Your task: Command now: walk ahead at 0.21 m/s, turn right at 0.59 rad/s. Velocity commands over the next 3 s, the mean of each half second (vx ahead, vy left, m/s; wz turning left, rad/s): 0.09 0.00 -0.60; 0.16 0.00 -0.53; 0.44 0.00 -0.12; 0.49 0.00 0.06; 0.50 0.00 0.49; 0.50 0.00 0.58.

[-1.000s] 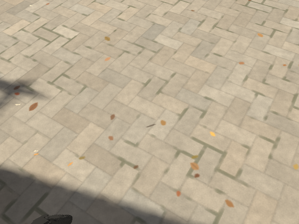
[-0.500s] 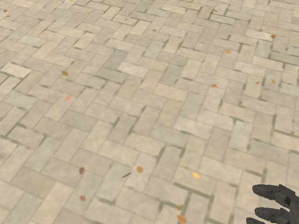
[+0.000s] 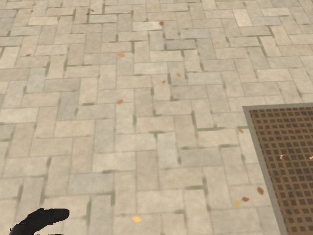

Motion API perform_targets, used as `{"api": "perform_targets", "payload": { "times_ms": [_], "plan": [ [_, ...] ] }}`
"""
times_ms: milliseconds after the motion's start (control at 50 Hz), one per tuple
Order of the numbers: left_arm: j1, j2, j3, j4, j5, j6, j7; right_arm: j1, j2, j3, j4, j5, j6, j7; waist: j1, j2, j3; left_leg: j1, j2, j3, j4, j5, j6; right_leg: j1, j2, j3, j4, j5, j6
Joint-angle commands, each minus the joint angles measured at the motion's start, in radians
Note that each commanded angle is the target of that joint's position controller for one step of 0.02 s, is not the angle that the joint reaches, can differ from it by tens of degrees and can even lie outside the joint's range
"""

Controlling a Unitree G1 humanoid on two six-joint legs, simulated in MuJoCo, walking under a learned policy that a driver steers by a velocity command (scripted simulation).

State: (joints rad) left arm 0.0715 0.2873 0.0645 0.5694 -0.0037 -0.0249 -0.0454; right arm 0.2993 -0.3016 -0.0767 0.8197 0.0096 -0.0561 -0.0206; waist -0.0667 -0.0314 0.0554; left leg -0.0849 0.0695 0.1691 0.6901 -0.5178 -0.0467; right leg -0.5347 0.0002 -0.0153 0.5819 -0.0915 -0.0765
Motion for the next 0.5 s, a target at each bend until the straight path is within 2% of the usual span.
{"api": "perform_targets", "payload": {
  "times_ms": [20, 40, 60, 80, 100, 120, 160, 200, 260, 320, 380, 420, 440, 460, 480, 500],
  "plan": [
    [0.273, 0.275, 0.077, -0.061, 0.021, -0.001, 0.024, 0.105, -0.097, 0.014, -0.106, -0.033, -0.037, 0.023, 0.126, -0.208, -0.579, -0.581, -0.11, -0.256, 0.775, -0.21, -0.016, 0.895, -0.411, 0.709, -0.093, 0.655, -0.379],
    [0.233, 0.214, 0.064, -0.064, 0.018, -0.004, 0.017, -0.025, -0.157, -0.004, -0.121, 0.002, -0.033, 0.024, 0.16, -0.079, -0.486, -0.619, -0.063, -0.286, 0.769, -0.089, -0.002, 0.805, -0.337, 0.591, -0.14, 0.522, -0.323],
    [0.179, 0.179, 0.054, -0.054, -0.002, -0.004, 0.02, -0.079, -0.141, 0.002, -0.143, 0.002, -0.025, 0.013, 0.13, -0.023, -0.352, -0.653, -0.035, -0.264, 0.694, 0.002, 0.001, 0.671, -0.283, 0.494, -0.159, 0.423, -0.269],
    [0.141, 0.152, 0.045, -0.057, -0.012, 0.001, 0.026, -0.09, -0.131, 0.004, -0.134, -0.011, -0.012, -0.001, 0.101, 0.025, -0.267, -0.629, -0.007, -0.26, 0.633, 0.048, -0.008, 0.537, -0.243, 0.437, -0.183, 0.384, -0.233],
    [0.109, 0.151, 0.043, -0.06, -0.005, 0.006, 0.032, -0.081, -0.136, 0.0, -0.137, -0.016, 0.003, -0.008, 0.065, 0.006, -0.226, -0.565, 0.003, -0.265, 0.579, 0.077, -0.01, 0.413, -0.219, 0.407, -0.211, 0.366, -0.222],
    [0.088, 0.155, 0.043, -0.064, 0.008, 0.01, 0.034, -0.07, -0.135, -0.001, -0.135, -0.019, 0.015, -0.009, 0.042, -0.014, -0.208, -0.507, -0.002, -0.258, 0.54, 0.09, -0.011, 0.327, -0.198, 0.388, -0.232, 0.361, -0.214],
    [0.076, 0.161, 0.047, -0.057, 0.017, 0.009, 0.041, -0.053, -0.104, 0.006, -0.126, -0.025, 0.024, -0.015, 0.025, -0.032, -0.211, -0.454, -0.023, -0.24, 0.446, 0.108, -0.023, 0.252, -0.171, 0.344, -0.231, 0.436, -0.209],
    [0.089, 0.173, 0.052, -0.046, 0.011, 0.014, 0.055, -0.078, -0.086, 0.012, -0.131, -0.028, 0.03, -0.02, 0.032, -0.034, -0.23, -0.449, -0.041, -0.245, 0.361, 0.144, -0.037, 0.245, -0.158, 0.342, -0.221, 0.427, -0.205],
    [0.079, 0.176, 0.054, -0.047, -0.001, 0.036, 0.072, -0.133, -0.078, 0.016, -0.144, -0.022, 0.043, -0.018, 0.046, -0.057, -0.23, -0.428, -0.059, -0.261, 0.255, 0.223, -0.042, 0.219, -0.128, 0.372, -0.232, 0.155, -0.17],
    [0.081, 0.172, 0.053, -0.047, 0.001, 0.052, 0.078, -0.184, -0.074, 0.015, -0.164, -0.015, 0.045, -0.012, 0.066, -0.1, -0.191, -0.396, -0.08, -0.271, 0.144, 0.236, -0.033, 0.198, -0.109, 0.425, -0.243, -0.054, -0.146],
    [0.101, 0.166, 0.054, -0.044, -0.001, 0.06, 0.074, -0.196, -0.08, 0.009, -0.176, -0.01, 0.03, -0.003, 0.081, -0.136, -0.182, -0.343, -0.099, -0.271, 0.012, 0.197, -0.014, 0.246, -0.113, 0.491, -0.207, -0.027, -0.136],
    [0.085, 0.156, 0.051, -0.047, -0.013, 0.067, 0.075, -0.145, -0.079, 0.001, -0.164, -0.007, 0.02, 0.006, 0.046, -0.14, -0.18, -0.232, -0.103, -0.251, -0.196, 0.284, 0.014, 0.251, -0.086, 0.509, -0.153, 0.011, -0.104],
    [0.102, 0.135, 0.045, -0.045, -0.017, 0.07, 0.076, -0.114, -0.109, -0.012, -0.156, -0.014, 0.017, 0.006, 0.041, -0.108, -0.182, -0.133, -0.039, -0.281, -0.29, 0.362, 0.042, 0.203, -0.044, 0.484, -0.098, -0.062, -0.062],
    [0.159, 0.078, 0.031, -0.043, -0.008, 0.071, 0.075, -0.108, -0.181, -0.028, -0.169, -0.034, 0.025, 0.001, 0.08, 0.102, -0.202, -0.019, 0.191, -0.47, -0.334, 0.484, 0.128, 0.083, 0.061, 0.343, 0.122, -0.371, 0.003],
    [0.136, 0.126, 0.048, -0.078, -0.018, 0.059, 0.074, -0.116, -0.219, -0.04, -0.161, -0.067, 0.032, 0.005, 0.087, 0.36, -0.136, -0.067, 0.333, -0.698, -0.392, 0.63, 0.286, -0.1, 0.171, 0.176, 0.315, -0.551, 0.057],
    [0.153, 0.205, 0.072, -0.052, 0.0, 0.052, 0.073, -0.159, -0.165, -0.03, -0.189, -0.059, 0.028, 0.002, 0.086, 0.254, -0.13, -0.082, 0.341, -0.669, -0.38, 0.646, 0.312, -0.11, 0.098, 0.199, 0.503, -0.501, 0.095]
  ]
}}
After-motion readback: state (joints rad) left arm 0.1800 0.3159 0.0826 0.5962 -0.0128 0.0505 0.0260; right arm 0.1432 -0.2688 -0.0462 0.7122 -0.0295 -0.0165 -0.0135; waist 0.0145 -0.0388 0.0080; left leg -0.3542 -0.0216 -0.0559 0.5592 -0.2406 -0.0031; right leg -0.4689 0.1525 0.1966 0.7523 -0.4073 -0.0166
